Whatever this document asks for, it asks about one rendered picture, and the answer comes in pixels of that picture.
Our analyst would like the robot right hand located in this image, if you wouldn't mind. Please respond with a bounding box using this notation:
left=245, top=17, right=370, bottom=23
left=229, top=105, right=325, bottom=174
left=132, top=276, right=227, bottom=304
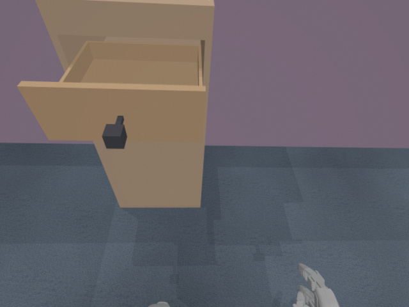
left=293, top=263, right=339, bottom=307

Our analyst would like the cabinet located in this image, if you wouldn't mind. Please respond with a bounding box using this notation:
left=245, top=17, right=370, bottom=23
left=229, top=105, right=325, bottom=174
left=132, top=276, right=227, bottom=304
left=35, top=0, right=215, bottom=208

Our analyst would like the drawer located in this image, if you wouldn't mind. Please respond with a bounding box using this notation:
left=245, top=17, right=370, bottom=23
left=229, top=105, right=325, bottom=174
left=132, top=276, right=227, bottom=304
left=17, top=41, right=206, bottom=142

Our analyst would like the handle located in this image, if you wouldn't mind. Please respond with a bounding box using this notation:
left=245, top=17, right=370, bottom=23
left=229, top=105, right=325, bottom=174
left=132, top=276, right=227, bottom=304
left=102, top=116, right=127, bottom=149

